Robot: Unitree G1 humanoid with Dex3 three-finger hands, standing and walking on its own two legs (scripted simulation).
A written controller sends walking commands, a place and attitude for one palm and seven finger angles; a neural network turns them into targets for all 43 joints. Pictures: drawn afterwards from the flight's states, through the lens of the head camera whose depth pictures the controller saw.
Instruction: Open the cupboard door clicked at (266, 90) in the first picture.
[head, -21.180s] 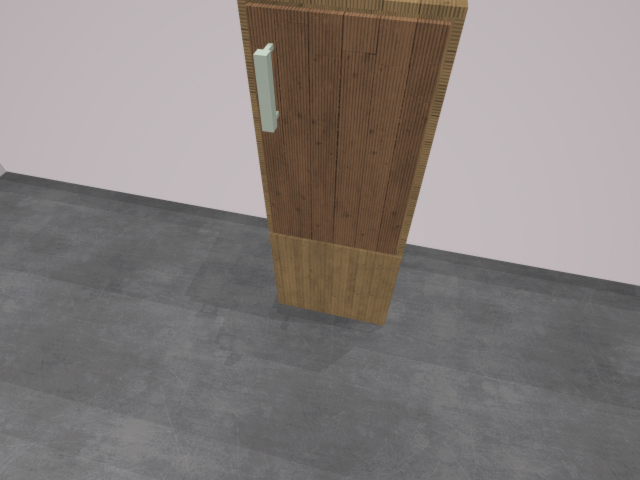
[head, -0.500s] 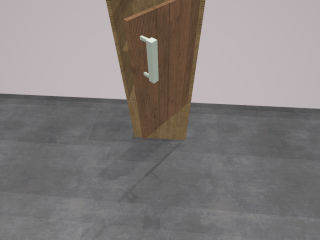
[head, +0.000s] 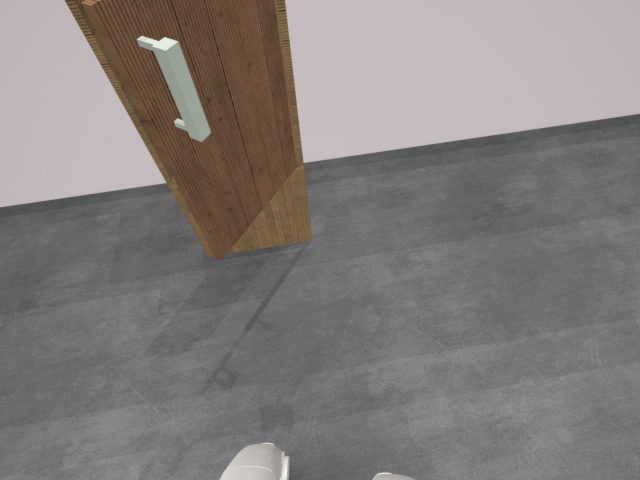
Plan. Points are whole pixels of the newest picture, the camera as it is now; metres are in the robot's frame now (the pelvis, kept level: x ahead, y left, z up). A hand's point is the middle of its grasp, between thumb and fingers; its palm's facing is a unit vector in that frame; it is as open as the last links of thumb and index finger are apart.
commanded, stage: walk to a spot facing it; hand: left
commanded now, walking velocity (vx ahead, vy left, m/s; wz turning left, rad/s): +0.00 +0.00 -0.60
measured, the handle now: (174, 90) +0.61 +0.26 +0.12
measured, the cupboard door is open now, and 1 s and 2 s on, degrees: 51 51 51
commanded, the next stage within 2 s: none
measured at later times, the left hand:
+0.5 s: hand (210, 445) +0.17 +0.19 -0.16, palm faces -0.27 -0.92 -0.29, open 7.4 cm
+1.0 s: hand (309, 380) +0.26 +0.05 -0.15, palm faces -0.62 -0.77 -0.17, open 7.4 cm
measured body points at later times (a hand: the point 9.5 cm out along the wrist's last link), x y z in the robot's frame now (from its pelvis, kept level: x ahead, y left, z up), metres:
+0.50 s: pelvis +0.00 -0.01 -0.02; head +0.05 -0.03 +0.43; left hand +0.18 +0.23 -0.14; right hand -0.01 -0.27 -0.16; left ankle +0.01 +0.17 -0.73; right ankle -0.01 -0.12 -0.74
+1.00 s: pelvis +0.05 -0.04 +0.01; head +0.10 -0.06 +0.46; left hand +0.29 +0.09 -0.13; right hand -0.12 -0.24 -0.13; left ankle +0.08 +0.11 -0.73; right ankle -0.01 -0.18 -0.68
